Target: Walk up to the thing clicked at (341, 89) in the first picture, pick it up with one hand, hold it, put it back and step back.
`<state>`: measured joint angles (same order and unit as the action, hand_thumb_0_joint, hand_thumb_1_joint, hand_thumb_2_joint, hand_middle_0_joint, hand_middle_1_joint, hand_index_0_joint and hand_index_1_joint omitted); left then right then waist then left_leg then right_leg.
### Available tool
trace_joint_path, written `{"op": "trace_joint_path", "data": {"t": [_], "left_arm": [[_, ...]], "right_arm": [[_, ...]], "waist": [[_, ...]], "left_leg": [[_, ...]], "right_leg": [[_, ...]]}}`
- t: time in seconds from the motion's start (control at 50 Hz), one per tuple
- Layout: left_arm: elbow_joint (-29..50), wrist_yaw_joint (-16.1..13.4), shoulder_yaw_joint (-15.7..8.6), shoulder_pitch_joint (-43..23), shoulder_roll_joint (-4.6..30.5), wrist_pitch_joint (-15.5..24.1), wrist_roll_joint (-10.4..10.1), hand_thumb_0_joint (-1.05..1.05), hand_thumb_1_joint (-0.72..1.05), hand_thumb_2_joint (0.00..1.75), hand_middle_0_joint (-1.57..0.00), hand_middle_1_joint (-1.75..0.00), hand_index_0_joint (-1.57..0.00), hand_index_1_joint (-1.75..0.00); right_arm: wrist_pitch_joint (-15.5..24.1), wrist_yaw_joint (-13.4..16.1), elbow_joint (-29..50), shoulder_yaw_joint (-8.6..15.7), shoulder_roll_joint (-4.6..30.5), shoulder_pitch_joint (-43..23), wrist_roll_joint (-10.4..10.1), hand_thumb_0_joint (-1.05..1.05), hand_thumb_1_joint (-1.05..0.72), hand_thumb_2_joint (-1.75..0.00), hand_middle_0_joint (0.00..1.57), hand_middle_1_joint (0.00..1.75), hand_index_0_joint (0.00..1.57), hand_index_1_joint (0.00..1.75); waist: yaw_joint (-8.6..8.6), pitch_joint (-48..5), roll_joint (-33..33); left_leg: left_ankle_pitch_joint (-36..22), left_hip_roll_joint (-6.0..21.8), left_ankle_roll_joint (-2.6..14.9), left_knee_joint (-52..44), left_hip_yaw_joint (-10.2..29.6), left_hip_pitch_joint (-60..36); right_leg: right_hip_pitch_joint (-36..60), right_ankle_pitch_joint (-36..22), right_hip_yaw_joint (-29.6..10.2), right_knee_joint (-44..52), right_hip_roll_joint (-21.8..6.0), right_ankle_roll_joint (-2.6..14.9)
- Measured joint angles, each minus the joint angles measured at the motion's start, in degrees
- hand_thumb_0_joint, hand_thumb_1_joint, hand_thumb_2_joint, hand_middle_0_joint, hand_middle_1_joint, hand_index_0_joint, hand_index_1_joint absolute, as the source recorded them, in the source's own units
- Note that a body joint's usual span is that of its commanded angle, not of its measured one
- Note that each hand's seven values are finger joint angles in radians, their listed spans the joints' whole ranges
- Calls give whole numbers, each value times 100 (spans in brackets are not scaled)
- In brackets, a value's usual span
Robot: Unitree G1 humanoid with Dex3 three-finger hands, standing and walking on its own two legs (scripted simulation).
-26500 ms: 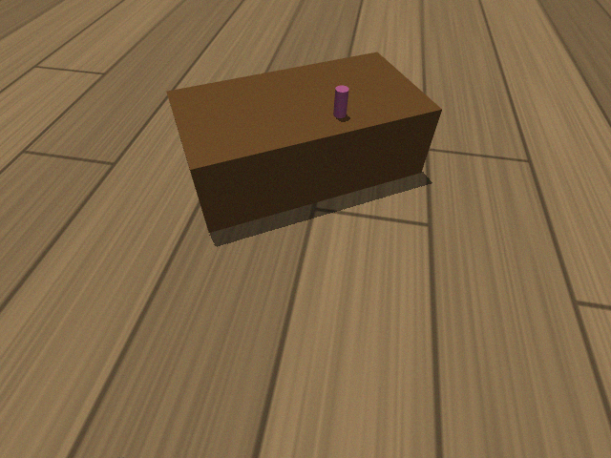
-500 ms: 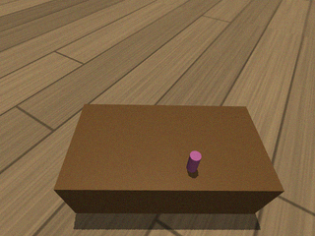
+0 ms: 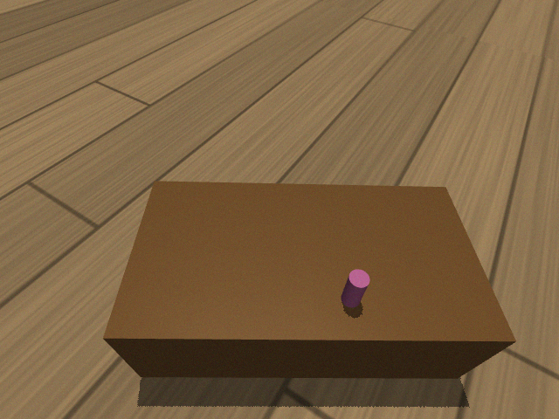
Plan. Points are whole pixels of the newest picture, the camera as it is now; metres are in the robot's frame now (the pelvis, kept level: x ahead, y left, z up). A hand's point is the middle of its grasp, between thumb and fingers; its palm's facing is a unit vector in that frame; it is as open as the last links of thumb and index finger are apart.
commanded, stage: home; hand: right
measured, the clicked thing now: (354, 289) +0.49 -0.21 -0.36
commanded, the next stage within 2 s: stand in 0.20 s
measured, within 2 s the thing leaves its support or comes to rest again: neither
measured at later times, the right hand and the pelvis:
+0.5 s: hand out of the picture +0.08 -0.25 -0.15, palm faces -0.02 +0.93 -0.37, open 15.7 cm; pelvis +0.01 +0.00 +0.00, yaw +0 degrees
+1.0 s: hand out of the picture +0.06 -0.26 -0.16, palm faces -0.04 +0.94 -0.34, open 7.5 cm; pelvis +0.00 -0.01 +0.00, yaw +1 degrees
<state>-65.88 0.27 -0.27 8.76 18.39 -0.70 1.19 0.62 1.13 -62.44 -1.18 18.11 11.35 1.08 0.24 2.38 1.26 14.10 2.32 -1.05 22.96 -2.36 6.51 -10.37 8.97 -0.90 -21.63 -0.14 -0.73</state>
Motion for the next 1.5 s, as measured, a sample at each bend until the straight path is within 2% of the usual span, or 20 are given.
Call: {"op": "trace_joint_path", "data": {"t": [0.34,0.42,0.52,0.68,0.78,0.9,1.08,1.5], "left_arm": [[52,-57,18,-309,16,17,-26,0,90,90,-20,-30,-21,-31],[55,-52,14,-328,28,27,-23,0,90,89,-20,-30,-21,-31],[33,-45,10,-327,46,31,-24,0,91,89,-20,-30,-21,-30],[-15,-7,-1,-279,68,35,-21,0,91,89,-20,-30,-21,-30],[-42,7,-5,-216,77,38,-14,0,91,89,-20,-30,-21,-30],[-69,6,9,-165,80,54,-23,0,91,89,-20,-30,-21,-30],[-46,13,30,-201,73,78,-43,0,91,89,-20,-30,-21,-30],[4,2,22,-319,102,105,-59,0,91,89,-20,-30,-21,-30]], "right_arm": [[-8,16,-42,17,56,-466,-38,0,54,-5,6,5,5,5],[-10,5,-75,33,90,-465,-43,0,48,-12,11,11,10,11],[-25,-13,-122,49,115,-439,-40,0,25,-34,16,21,15,21],[-49,-59,-201,76,133,-363,-19,0,-29,-74,20,28,19,28],[-55,-81,-218,89,141,-305,-16,0,-62,-84,20,30,20,29],[-54,-96,-235,81,141,-284,-25,1,-81,-89,21,30,20,30],[-40,-109,-217,58,138,-321,-32,1,-89,-90,21,30,20,30],[-8,-104,-171,49,154,-381,-36,1,-90,-90,21,30,20,30]], "waist": [[-6,48,-19],[-20,50,-19],[-37,62,-20],[-33,67,-44],[-34,77,-69],[-39,92,-92],[-35,79,-102],[-56,63,-89]], "left_leg": [[-40,-65,29,-278,-4,-290],[-80,-61,19,-331,1,-317],[-136,-51,4,-382,9,-340],[-207,-33,-16,-418,22,-297],[-221,-23,-26,-409,37,-242],[-229,-13,-42,-417,53,-224],[-209,4,-59,-413,70,-217],[-141,-11,-36,-469,82,-285]], "right_leg": [[243,31,0,159,-62,-44],[269,-2,7,203,-58,-36],[292,-53,16,251,-48,-20],[255,-124,29,293,-29,9],[206,-136,43,286,-20,23],[187,-130,60,280,-11,37],[184,-104,78,274,4,53],[267,-39,91,347,-13,25]]}}
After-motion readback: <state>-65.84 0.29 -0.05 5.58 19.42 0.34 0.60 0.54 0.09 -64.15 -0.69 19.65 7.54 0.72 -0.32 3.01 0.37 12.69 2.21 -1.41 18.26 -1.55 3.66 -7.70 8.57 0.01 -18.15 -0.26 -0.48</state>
